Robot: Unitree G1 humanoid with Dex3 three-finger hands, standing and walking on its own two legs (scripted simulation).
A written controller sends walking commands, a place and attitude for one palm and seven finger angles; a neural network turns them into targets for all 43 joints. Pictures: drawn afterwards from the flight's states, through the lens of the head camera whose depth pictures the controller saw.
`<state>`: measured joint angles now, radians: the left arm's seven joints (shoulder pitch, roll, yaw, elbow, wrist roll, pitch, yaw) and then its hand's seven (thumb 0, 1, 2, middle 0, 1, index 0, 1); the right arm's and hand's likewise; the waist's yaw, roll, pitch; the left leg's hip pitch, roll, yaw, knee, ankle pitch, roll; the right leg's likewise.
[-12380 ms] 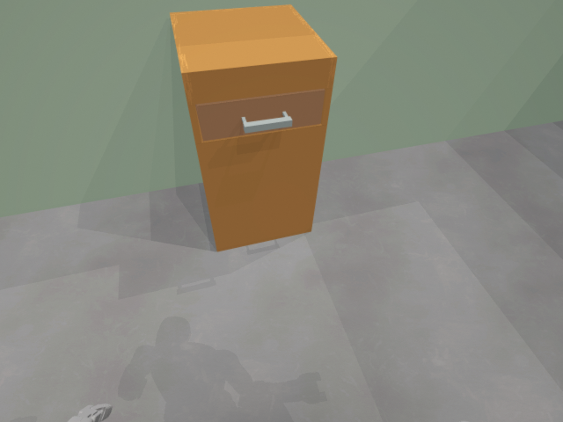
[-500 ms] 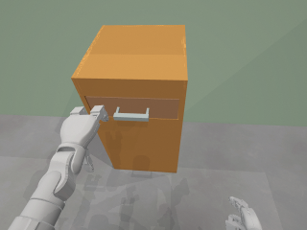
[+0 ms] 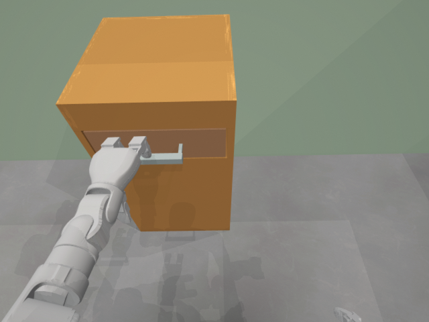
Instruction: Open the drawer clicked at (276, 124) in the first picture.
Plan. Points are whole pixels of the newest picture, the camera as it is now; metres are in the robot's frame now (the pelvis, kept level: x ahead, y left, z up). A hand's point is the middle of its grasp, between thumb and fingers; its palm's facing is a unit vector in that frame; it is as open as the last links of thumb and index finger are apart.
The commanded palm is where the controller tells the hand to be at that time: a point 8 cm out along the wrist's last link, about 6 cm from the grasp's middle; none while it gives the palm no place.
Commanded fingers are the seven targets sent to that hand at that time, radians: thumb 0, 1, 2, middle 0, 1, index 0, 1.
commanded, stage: move the hooked fingers above the handle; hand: left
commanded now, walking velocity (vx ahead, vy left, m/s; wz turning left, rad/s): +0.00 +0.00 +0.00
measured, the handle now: (157, 153) +0.54 +0.21 -0.10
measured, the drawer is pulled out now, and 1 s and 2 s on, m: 0.00 0.00 0.00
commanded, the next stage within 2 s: none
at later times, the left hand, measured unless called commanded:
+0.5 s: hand (143, 160) +0.45 +0.21 -0.01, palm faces -0.01 -0.01 -1.00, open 13.8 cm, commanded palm +0.43 +0.21 +0.04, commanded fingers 0.00 -0.50 0.30 -0.30 -1.20 -0.30 -1.20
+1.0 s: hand (155, 154) +0.49 +0.19 -0.04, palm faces -0.02 +0.00 -1.00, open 13.7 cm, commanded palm +0.47 +0.19 +0.01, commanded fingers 0.00 -0.50 0.30 -0.30 -1.20 -0.30 -1.20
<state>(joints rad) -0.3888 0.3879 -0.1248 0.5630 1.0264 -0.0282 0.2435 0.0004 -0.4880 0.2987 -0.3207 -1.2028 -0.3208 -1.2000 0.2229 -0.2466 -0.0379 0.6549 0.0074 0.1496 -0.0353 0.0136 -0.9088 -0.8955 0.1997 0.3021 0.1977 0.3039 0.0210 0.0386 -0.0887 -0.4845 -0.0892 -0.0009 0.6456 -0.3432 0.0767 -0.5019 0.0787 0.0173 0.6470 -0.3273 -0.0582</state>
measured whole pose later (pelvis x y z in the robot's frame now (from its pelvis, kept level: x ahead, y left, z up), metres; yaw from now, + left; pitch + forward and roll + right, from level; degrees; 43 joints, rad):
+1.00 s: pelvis -0.01 +0.00 -0.04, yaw -2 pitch +25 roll -2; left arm -0.90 0.43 -0.01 1.22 1.10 0.07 0.49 0.00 -0.49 0.30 -0.33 -1.21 -0.33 -1.24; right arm 0.36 -0.25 -0.04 0.72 -0.04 0.12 0.03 0.01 -0.91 -0.90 0.20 0.30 0.20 0.30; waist -0.15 0.07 -0.18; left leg -0.94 -0.05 0.01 0.95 -0.45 0.08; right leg -0.94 0.11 0.00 0.90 -0.40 -0.06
